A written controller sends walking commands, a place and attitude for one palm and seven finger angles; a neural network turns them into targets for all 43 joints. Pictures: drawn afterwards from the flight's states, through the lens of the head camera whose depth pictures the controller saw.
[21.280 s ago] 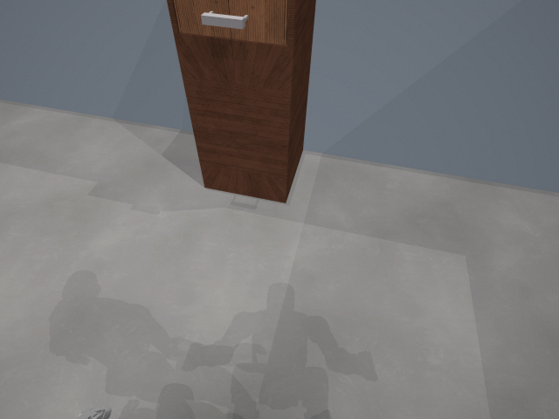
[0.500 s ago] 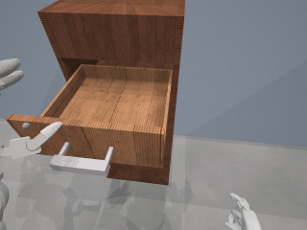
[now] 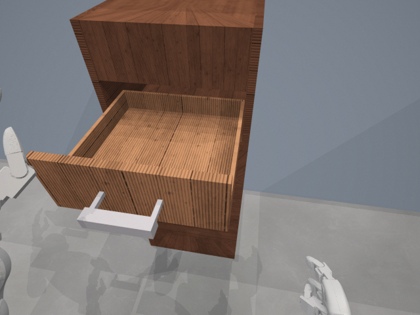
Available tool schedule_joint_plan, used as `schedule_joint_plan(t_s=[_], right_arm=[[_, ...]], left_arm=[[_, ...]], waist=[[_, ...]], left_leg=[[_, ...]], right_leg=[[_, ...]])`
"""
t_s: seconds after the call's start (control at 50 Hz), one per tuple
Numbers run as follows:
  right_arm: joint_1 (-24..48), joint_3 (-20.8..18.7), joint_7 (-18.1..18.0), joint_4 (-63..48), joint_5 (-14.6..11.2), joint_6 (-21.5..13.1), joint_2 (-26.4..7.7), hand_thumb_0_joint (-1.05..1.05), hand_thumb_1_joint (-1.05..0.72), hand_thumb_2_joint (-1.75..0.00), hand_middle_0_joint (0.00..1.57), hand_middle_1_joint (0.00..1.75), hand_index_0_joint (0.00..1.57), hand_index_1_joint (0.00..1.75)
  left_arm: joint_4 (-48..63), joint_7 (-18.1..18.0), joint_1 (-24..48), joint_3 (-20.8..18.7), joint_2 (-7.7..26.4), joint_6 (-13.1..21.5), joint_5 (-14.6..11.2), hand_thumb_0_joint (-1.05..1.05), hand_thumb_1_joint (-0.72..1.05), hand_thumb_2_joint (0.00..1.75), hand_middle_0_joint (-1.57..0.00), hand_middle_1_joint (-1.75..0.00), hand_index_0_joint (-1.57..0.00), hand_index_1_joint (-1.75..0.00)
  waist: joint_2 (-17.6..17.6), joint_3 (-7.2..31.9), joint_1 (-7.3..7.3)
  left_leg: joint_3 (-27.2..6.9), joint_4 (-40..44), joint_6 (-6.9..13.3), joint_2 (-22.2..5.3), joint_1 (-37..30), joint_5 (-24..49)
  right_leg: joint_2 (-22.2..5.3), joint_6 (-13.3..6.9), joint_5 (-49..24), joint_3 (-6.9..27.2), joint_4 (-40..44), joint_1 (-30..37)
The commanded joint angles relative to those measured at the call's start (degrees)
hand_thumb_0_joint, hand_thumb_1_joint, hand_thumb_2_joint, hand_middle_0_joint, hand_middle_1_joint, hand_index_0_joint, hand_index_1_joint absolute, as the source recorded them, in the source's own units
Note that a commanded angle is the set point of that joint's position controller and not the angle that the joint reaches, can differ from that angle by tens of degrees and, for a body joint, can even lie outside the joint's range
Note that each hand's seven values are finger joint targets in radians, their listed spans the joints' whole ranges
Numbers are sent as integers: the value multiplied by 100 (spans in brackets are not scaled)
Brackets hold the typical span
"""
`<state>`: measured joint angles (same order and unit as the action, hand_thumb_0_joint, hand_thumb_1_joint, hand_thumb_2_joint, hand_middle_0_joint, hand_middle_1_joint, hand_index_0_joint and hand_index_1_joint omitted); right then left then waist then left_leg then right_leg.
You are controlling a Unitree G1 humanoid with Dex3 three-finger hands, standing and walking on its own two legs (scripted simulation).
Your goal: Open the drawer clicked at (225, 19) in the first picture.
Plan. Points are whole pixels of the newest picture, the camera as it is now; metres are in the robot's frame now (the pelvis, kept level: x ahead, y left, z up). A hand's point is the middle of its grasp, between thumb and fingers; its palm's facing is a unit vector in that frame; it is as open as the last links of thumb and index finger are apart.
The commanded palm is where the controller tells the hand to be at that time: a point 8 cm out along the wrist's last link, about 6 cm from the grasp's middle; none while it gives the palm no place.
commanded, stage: step back with the hand held close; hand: left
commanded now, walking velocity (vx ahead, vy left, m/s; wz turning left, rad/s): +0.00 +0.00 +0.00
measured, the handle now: (123, 211) +0.26 +0.21 +0.08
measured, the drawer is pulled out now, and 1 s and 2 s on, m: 0.30 0.30 0.30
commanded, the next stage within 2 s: stop stepping back and stand still in 1.34 s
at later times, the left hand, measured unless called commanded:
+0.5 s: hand (10, 202) +0.15 +0.25 +0.26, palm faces +0.51 -0.69 -0.52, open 7.4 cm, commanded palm +0.08 +0.29 +0.27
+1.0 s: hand out of the picture +0.08 +0.25 +0.27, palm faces +0.63 -0.67 -0.39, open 7.4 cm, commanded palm +0.01 +0.29 +0.27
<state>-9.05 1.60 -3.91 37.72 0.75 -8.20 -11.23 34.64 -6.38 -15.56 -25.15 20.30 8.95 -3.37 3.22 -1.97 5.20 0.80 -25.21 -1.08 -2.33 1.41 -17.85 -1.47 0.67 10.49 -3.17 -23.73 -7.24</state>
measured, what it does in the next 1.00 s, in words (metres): shifts its weight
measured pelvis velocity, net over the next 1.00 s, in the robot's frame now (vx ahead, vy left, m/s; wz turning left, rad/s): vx -0.11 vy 0.01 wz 0.02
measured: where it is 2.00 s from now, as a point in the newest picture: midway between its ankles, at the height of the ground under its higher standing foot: outside the picture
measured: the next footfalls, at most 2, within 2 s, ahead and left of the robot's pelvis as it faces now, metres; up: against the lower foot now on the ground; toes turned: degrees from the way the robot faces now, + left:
right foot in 1.34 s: -0.18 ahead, -0.12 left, +0.00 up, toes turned +6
left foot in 1.54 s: -0.13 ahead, +0.11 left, +0.00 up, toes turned +4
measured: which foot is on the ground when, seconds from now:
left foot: down 0.00-1.00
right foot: down 0.00-1.00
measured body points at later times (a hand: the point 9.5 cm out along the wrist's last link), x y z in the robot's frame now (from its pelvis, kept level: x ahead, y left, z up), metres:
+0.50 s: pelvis -0.05 +0.01 -0.01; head -0.03 +0.01 +0.44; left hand +0.12 +0.28 +0.28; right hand +0.12 -0.23 -0.09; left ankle -0.04 +0.13 -0.74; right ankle +0.03 -0.13 -0.74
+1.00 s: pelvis -0.11 +0.01 -0.03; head -0.09 +0.01 +0.42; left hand +0.04 +0.28 +0.28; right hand +0.05 -0.23 -0.11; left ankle -0.04 +0.13 -0.74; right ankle +0.03 -0.13 -0.74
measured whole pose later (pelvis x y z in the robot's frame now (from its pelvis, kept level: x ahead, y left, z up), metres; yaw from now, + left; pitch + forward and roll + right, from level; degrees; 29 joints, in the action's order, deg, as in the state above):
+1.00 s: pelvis -0.11 +0.01 -0.03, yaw +1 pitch -1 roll +1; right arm -13.6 -1.1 -4.2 34.6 0.3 -8.3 -12.0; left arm 40.1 -10.2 -17.2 -36.2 27.1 19.5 0.0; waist -1.6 -2.9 -0.1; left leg 1.0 -43.3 0.9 0.2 25.6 -18.6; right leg -2.5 1.1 6.9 0.7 -37.2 -29.3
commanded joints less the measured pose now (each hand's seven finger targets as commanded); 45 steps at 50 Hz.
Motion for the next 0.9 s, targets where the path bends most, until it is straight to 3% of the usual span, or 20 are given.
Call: schedule_joint_plan(t_s=[0.0,0.04,0.06,0.08,0.14,0.2,0.22,0.28,0.3,0.34,0.4,0.42,0.5,0.54,0.6,0.64,0.7,0.74,0.8,0.88], right_arm=[[863,-255,-77,-930,2,-332,-623,0,-90,-90,20,30,20,30],[837,-219,-54,-944,1,-338,-584,0,-90,-90,20,30,20,30],[690,-228,-23,-1202,-73,-180,-803,0,-90,-90,20,30,20,30],[677,-223,-36,-1125,-82,-45,-681,0,-90,-90,20,30,20,30],[598,-259,-65,-1178,-72,70,-704,0,-90,-90,20,30,20,30],[503,-355,-96,-1238,-71,111,-777,0,-90,-90,20,30,20,30],[457,-379,-94,-1286,-73,124,-769,0,-90,-90,20,30,20,30],[433,-472,-86,-1393,-87,145,-827,0,-90,-90,20,30,20,30],[478,-501,-106,-1397,-95,126,-850,0,-90,-90,20,30,20,30],[399,-519,-114,-1415,-87,107,-849,0,-90,-90,20,30,20,30],[384,-566,-126,-1404,-96,57,-903,0,-90,-90,20,30,20,30],[340,-549,-130,-1388,-94,26,-878,0,-90,-90,20,30,20,30],[289,-552,-141,-1340,-87,-37,-916,0,-90,-90,20,30,20,30],[213,-521,-135,-1319,-81,-78,-875,0,-90,-90,20,30,20,30],[216,-533,-155,-1302,-77,-93,-901,0,-90,-90,20,30,20,30],[143,-506,-157,-1297,-58,-112,-854,0,-90,-90,20,30,20,30],[142,-532,-188,-1291,-52,-132,-897,0,-90,-90,20,30,20,30],[95,-518,-180,-1305,-38,-182,-869,0,-90,-90,20,30,20,30],[79,-565,-165,-1286,-15,-253,-862,0,-90,-90,20,30,20,30],[72,-576,-108,-1276,-1,-341,-869,0,-90,-90,20,30,20,30]], left_arm=[[1109,-98,859,-624,1225,296,-2,0,90,90,-20,-30,-20,-30],[1086,-90,779,-495,1066,297,4,0,90,90,-20,-30,-20,-30],[1225,-77,925,-1052,1673,473,14,0,90,90,-20,-30,-20,-30],[896,-50,559,-833,1410,470,51,0,90,90,-20,-30,-20,-30],[1191,-113,111,-968,1516,597,74,0,90,90,-20,-30,-20,-30],[1492,-209,-455,-1276,1718,701,61,0,90,90,-20,-30,-20,-30],[1505,-224,-630,-1271,1661,719,55,0,90,90,-20,-30,-20,-30],[1670,-261,-747,-1448,1760,773,65,0,90,90,-20,-30,-20,-30],[1755,-287,-772,-1586,1877,805,56,0,90,90,-20,-30,-20,-30],[1680,-311,-848,-1583,1821,825,70,0,90,90,-20,-30,-20,-30],[1699,-351,-708,-1730,1962,868,99,0,90,90,-20,-30,-20,-30],[1625,-351,-640,-1639,1862,878,102,0,90,90,-20,-30,-20,-30],[1459,-402,-333,-1701,1943,930,162,0,90,90,-20,-30,-20,-30],[1424,-410,-235,-1565,1820,969,175,0,90,90,-20,-30,-20,-30],[1479,-466,-134,-1665,1952,1025,207,0,90,90,-20,-30,-20,-30],[1508,-484,-158,-1563,1827,1053,209,0,90,90,-20,-30,-20,-30],[1601,-538,-85,-1623,1890,1079,223,0,90,90,-20,-30,-20,-30],[1580,-545,-85,-1553,1760,1099,241,0,90,90,-20,-30,-20,-30],[1541,-566,-167,-1739,1877,1147,274,0,90,90,-20,-30,-20,-30],[1439,-509,193,-1700,1814,1248,326,0,90,90,-20,-30,-20,-30]], waist=[[130,516,-38],[100,450,-48],[-231,-71,-434],[-691,48,-429],[-359,618,-458],[82,1175,-449],[67,1268,-461],[8,1280,-447],[181,1320,-424],[130,1232,-444],[167,1102,-434],[109,1017,-458],[-76,678,-467],[-219,627,-513],[-257,633,-503],[-282,675,-529],[-30,646,-546],[253,688,-551],[316,896,-510],[232,487,-538]], left_leg=[[64,461,117,64,546,1340],[39,499,116,73,636,1273],[-25,226,260,-36,1131,953],[-68,-3,258,30,1060,819],[-66,-266,244,78,1002,1005],[-189,-233,218,-74,989,1831],[-242,-185,215,-151,1108,2018],[-394,-72,234,-294,1524,2062],[-418,-68,240,-301,1504,2093],[-457,-13,248,-371,1763,1989],[-453,-38,273,-370,2013,1516],[-440,-25,289,-384,2153,1216],[-419,-71,341,-268,2584,-141],[-403,-117,362,-204,2703,-818],[-398,-234,359,-118,2648,-1153],[-441,-203,358,-136,2665,-1243],[-549,-89,384,-220,2735,-1327],[-693,263,443,-389,3122,-1282],[-699,273,469,-487,3295,-675],[-592,74,527,-379,4058,-1892]], right_leg=[[76,-187,-674,54,307,504],[71,-182,-575,34,307,496],[-258,-105,-634,541,634,-432],[-434,-137,-483,529,758,-544],[-671,-239,-458,559,666,-619],[-572,-213,-1223,387,132,-304],[-509,-174,-1368,328,-59,-200],[-358,-110,-1432,282,-416,-83],[-345,-112,-1512,269,-481,-95],[-313,-102,-1456,255,-661,-78],[-337,-129,-1233,370,-736,-193],[-366,-128,-1019,404,-767,-256],[-478,-193,116,716,-430,-623],[-566,-206,708,821,-240,-795],[-603,-245,1304,895,44,-1056],[-591,-227,1460,798,-15,-1105],[-486,-213,1435,738,-179,-1149],[-313,-147,993,544,-723,-730],[-174,-120,67,450,-1234,-265],[-281,-195,620,919,-1213,-291]])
